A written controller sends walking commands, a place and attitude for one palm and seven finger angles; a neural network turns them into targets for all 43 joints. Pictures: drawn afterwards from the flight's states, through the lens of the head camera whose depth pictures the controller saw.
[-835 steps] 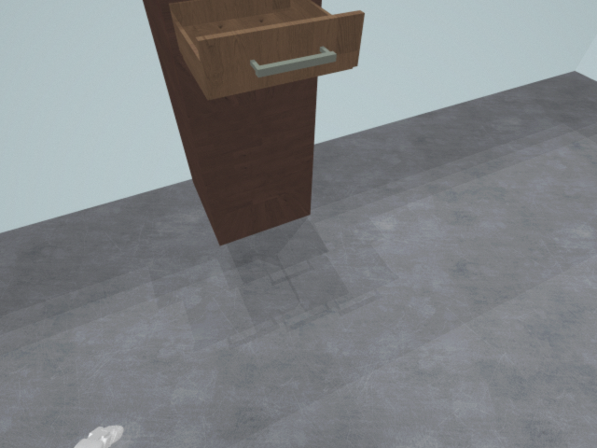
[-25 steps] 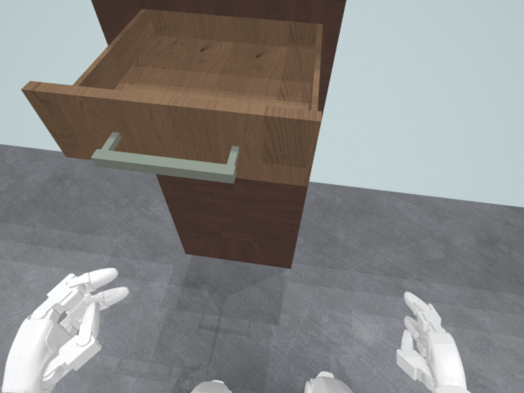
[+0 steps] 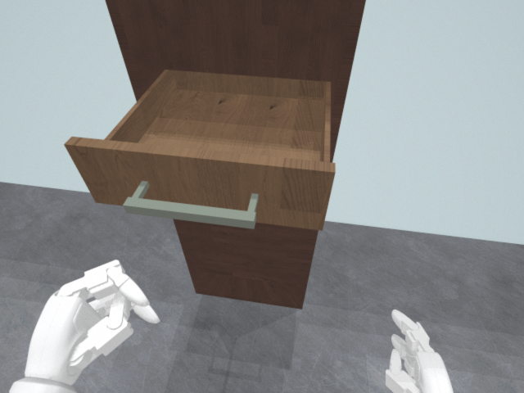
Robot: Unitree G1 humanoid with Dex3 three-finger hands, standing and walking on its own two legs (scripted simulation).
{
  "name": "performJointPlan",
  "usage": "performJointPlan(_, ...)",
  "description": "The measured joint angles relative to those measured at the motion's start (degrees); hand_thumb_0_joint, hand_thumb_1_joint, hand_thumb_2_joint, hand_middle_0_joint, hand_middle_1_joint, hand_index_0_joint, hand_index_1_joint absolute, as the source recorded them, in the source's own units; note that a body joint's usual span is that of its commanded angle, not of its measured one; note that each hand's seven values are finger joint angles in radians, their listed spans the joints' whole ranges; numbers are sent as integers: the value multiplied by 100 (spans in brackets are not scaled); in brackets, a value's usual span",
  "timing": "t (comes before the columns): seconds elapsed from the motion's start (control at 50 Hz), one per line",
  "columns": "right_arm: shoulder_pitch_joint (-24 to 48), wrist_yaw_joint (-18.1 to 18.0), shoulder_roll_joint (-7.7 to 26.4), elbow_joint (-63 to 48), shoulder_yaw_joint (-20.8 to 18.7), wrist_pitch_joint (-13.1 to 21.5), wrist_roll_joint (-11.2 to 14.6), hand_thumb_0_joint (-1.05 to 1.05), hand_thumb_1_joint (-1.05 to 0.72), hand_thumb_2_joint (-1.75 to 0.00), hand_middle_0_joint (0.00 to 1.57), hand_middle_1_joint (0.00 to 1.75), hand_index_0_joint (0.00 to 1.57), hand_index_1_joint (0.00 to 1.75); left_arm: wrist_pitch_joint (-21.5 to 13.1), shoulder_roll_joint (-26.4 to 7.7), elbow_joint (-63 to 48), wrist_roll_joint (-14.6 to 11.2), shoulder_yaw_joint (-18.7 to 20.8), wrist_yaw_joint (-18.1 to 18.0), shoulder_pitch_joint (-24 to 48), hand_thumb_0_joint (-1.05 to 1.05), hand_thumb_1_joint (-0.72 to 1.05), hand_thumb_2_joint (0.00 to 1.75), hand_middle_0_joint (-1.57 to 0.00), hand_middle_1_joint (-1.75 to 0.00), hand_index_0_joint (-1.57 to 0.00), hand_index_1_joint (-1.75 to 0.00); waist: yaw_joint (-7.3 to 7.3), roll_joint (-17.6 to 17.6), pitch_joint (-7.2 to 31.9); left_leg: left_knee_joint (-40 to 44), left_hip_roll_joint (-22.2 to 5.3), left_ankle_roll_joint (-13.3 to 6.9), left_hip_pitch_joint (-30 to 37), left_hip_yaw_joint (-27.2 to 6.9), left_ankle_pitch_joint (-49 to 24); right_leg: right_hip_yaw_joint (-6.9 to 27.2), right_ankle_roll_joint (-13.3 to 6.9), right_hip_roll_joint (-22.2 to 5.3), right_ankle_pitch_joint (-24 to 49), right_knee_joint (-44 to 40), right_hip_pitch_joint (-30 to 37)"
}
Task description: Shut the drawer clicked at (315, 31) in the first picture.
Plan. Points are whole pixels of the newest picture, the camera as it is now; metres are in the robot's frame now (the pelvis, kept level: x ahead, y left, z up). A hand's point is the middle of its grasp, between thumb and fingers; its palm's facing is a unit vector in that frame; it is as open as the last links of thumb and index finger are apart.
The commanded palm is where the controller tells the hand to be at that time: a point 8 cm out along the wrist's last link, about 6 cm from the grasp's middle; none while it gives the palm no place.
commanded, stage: raise the hand and make a fist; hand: left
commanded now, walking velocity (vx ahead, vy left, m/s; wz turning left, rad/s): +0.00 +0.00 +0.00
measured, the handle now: (193, 203) +0.34 +0.15 +0.14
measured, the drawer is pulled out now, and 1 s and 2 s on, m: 0.25 0.25 0.25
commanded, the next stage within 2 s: bring the fist close to the handle in 0.94 s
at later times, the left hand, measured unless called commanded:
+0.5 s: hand (149, 277) +0.18 +0.13 +0.22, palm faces -0.03 -0.99 -0.16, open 3.2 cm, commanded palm +0.13 +0.17 +0.24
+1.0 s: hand (141, 267) +0.17 +0.13 +0.24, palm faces +0.01 -0.99 -0.15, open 3.3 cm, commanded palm +0.13 +0.17 +0.24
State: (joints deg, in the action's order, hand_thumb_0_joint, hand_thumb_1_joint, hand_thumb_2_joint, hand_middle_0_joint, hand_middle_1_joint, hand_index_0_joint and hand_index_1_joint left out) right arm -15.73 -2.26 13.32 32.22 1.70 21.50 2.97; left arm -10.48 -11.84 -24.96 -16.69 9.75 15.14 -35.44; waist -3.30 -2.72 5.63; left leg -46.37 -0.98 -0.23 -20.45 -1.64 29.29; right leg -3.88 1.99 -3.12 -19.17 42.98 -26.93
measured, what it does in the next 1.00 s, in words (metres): stands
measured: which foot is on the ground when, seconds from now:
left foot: down 0.00-1.00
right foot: down 0.00-1.00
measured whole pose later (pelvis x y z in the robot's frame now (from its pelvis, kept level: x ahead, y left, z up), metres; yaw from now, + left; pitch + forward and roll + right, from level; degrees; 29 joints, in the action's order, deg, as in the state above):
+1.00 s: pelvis -0.01 -0.03 +0.02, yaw +0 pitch -4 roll +0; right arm -12.2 -4.9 15.6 35.3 4.3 21.0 5.6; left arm 15.9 -16.3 -36.9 -19.2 15.2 11.9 -18.1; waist -4.5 -5.1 3.7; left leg -34.1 -2.8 2.1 -7.0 -1.6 22.8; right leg -4.4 -0.5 -1.2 -14.8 34.1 -15.0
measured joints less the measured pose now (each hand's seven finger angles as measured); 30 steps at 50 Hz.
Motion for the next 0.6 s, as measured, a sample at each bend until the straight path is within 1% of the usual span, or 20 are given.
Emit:
performJointPlan(0.08, 114, -23, -45, -37, 85, 95, 15, 1, -91, -90, 20, 30, 20, 30, 382, -36, -355, 266, -409, -90, 62, 2, 90, 90, -107, -124, -107, -124, -13, -13, 14, 121, 37, -27, 195, 24, -35, 23, 24, -32, 14, -77, 172)
performJointPlan(0.12, 158, -30, -100, -83, 130, 110, 23, 1, -91, -89, 20, 30, 20, 30, 562, -102, -549, 344, -476, -195, 118, 2, 90, 90, -111, -129, -111, -129, -8, -8, 22, 199, 38, -23, 306, 47, -56, 44, 22, -29, 23, -120, 259)
performJointPlan(0.16, 189, -34, -148, -123, 180, 104, 30, 1, -91, -90, 20, 30, 20, 30, 730, -180, -745, 375, -440, -328, 209, 2, 90, 90, -115, -133, -115, -133, -6, -6, 22, 285, 32, -14, 428, 65, -78, 59, 15, -21, 32, -170, 358)
performJointPlan(0.22, 206, -24, -183, -149, 244, 79, 53, 1, -91, -90, 20, 30, 20, 30, 970, -209, -1009, 328, -290, -479, 351, 2, 90, 90, -121, -140, -121, -140, -15, -36, 39, 423, 16, 5, 595, 78, -123, 65, 4, -1, 60, -277, 507)
performJointPlan(0.28, 206, -25, -172, -138, 285, 13, 90, 1, -90, -90, 20, 30, 20, 30, 1279, -188, -1226, 258, -159, -510, 464, 2, 90, 90, -127, -146, -127, -146, -47, -79, 51, 585, 1, 18, 760, 92, -182, 73, -7, 17, 105, -405, 652)
performJointPlan(0.38, 218, -52, -89, -100, 312, -77, 150, 1, -90, -90, 20, 30, 20, 30, 1872, -163, -1554, 200, -212, -429, 625, 2, 90, 90, -134, -154, -134, -154, -112, -108, -2, 816, 2, 33, 960, 97, -299, 71, -27, 20, 172, -558, 821)
performJointPlan(0.44, 252, -82, -44, -59, 321, -107, 164, 1, -90, -90, 20, 30, 20, 30, 2154, -242, -1702, 189, -215, -444, 763, 2, 90, 90, -137, -157, -137, -157, -139, -104, -54, 917, -7, 56, 1035, 95, -362, 66, -52, 30, 205, -612, 876)
performJointPlan(0.5, 284, -89, -11, -18, 311, -107, 175, 1, -91, -90, 20, 30, 20, 30, 2317, -334, -1836, 167, -114, -522, 934, 2, 90, 90, -138, -158, -138, -158, -146, -118, -90, 1004, -21, 87, 1095, 83, -420, 50, -84, 43, 236, -660, 923)
performJointPlan(0.6, 346, -99, 44, 104, 309, -109, 205, 1, -91, -90, 20, 30, 20, 30, 2486, -408, -1950, 17, 180, -544, 1271, 2, 90, 90, -140, -160, -139, -160, -163, -184, -78, 1139, -52, 134, 1200, 67, -507, 27, -131, 73, 283, -740, 1008)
